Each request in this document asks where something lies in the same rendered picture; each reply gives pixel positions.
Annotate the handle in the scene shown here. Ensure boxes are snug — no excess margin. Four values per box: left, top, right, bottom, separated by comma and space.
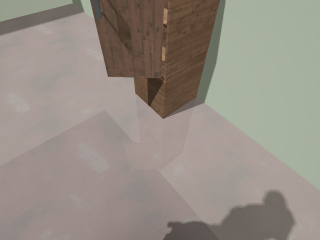
93, 0, 103, 19

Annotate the cupboard door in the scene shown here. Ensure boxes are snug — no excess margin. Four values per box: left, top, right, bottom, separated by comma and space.
90, 0, 164, 79

